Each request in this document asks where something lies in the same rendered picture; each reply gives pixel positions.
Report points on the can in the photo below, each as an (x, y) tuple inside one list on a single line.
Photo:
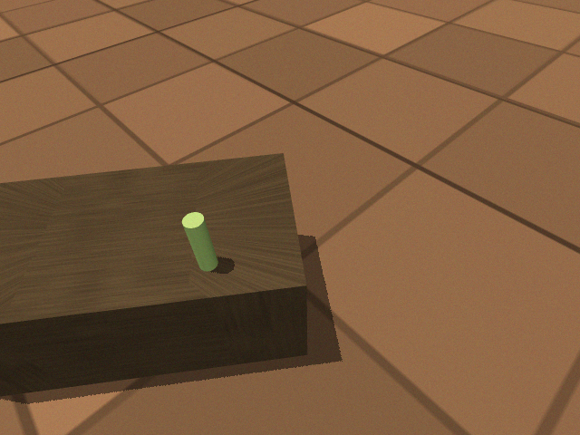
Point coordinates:
[(200, 241)]

